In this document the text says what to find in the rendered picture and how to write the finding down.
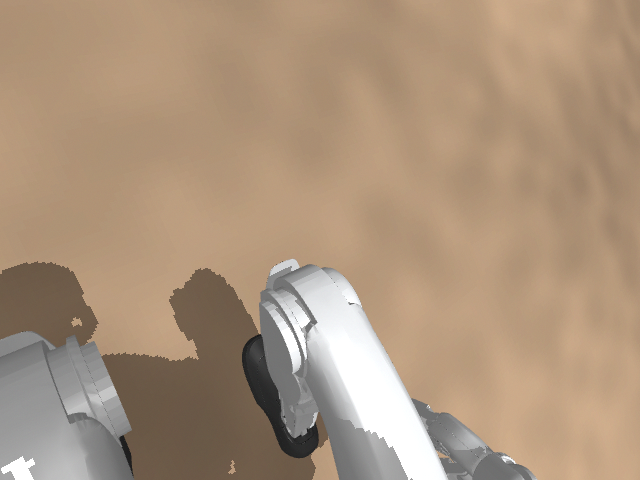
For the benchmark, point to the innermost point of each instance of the right robot hand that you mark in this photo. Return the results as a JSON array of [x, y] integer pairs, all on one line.
[[452, 438]]

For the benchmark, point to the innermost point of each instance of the right robot arm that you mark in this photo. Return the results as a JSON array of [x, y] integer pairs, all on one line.
[[499, 466]]

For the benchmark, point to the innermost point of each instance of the right robot foot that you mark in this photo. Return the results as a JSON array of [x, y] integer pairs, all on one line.
[[267, 397]]

